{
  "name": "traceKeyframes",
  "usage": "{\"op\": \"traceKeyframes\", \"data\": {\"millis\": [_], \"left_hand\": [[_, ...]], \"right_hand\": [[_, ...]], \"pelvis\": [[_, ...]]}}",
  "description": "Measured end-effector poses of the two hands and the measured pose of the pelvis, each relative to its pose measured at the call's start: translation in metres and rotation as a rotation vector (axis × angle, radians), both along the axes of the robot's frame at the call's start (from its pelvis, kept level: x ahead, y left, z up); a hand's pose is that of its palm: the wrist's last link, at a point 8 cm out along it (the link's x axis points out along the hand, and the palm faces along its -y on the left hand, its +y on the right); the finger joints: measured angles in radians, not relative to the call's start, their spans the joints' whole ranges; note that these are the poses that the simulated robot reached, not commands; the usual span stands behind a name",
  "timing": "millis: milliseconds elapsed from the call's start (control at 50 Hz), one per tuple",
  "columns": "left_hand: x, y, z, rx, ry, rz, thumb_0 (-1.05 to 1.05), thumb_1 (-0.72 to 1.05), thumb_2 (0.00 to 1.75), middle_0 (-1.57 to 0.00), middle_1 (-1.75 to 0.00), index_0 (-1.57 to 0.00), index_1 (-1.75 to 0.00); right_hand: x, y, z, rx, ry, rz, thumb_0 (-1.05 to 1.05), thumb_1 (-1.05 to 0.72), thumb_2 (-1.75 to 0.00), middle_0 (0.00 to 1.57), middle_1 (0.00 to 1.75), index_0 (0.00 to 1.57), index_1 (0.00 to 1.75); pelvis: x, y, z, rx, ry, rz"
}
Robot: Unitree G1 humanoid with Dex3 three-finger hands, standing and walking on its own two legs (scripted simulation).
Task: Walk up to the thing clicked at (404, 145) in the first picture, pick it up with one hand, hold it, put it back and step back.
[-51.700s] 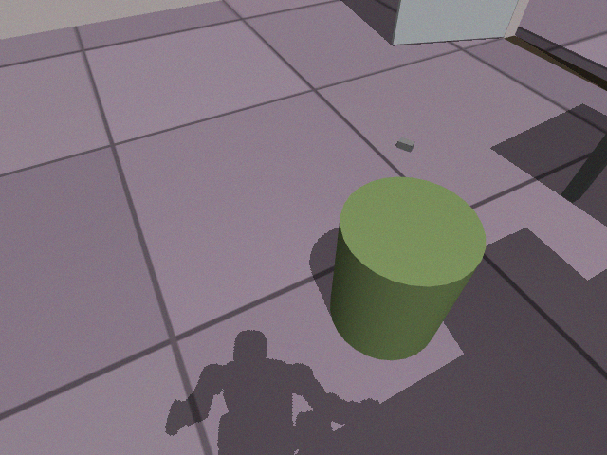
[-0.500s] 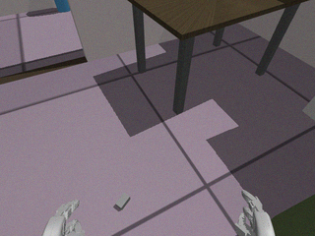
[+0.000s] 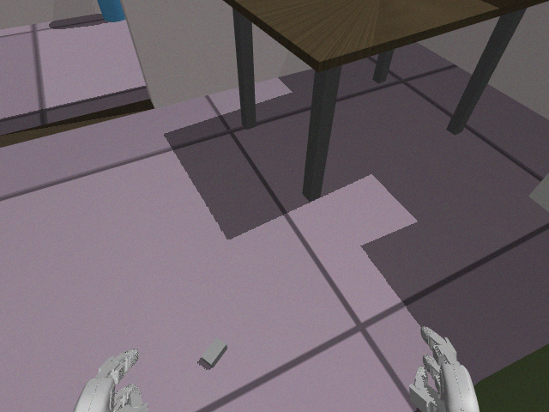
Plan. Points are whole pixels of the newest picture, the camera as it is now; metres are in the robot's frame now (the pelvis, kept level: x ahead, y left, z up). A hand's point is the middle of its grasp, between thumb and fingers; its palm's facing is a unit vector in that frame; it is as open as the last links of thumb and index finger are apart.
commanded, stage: home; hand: left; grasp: from above
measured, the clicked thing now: (214, 352) +0.44 +0.19 -0.69
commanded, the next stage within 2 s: stand in 0.74 s
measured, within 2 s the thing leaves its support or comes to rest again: neither
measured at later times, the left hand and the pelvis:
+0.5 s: hand out of the picture +0.16 +0.18 -0.05, palm faces +0.05 -0.97 -0.22, open 7.4 cm; pelvis +0.00 +0.00 +0.00, yaw +0 degrees
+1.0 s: hand out of the picture +0.15 +0.22 -0.09, palm faces +0.02 -0.94 -0.33, open 7.4 cm; pelvis -0.01 +0.00 +0.02, yaw +0 degrees
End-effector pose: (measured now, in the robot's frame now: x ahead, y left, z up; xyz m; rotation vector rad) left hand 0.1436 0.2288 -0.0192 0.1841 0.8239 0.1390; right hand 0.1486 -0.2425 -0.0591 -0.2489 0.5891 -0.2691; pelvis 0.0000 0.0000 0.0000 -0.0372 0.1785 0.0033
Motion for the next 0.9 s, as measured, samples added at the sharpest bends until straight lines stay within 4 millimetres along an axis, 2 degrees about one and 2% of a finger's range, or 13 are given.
{"op": "traceKeyframes", "data": {"millis": [840, 900], "left_hand": [[-0.001, 0.003, 0.001, 0.003, -0.005, -0.008, 0.01, 0.90, 0.90, -0.20, -0.30, -0.20, -0.30], [0.003, 0.011, -0.012, 0.074, -0.044, -0.043, 0.01, 0.90, 0.90, -0.21, -0.30, -0.21, -0.30]], "right_hand": [[-0.005, 0.002, 0.000, 0.001, -0.006, -0.008, 0.01, -0.90, -0.90, 0.20, 0.30, 0.20, 0.30], [-0.009, 0.000, -0.012, -0.040, 0.149, 0.101, 0.01, -0.90, -0.90, 0.20, 0.30, 0.20, 0.30]], "pelvis": [[-0.004, 0.003, -0.001, -0.003, -0.003, -0.002], [-0.010, 0.002, 0.005, 0.016, -0.071, 0.000]]}}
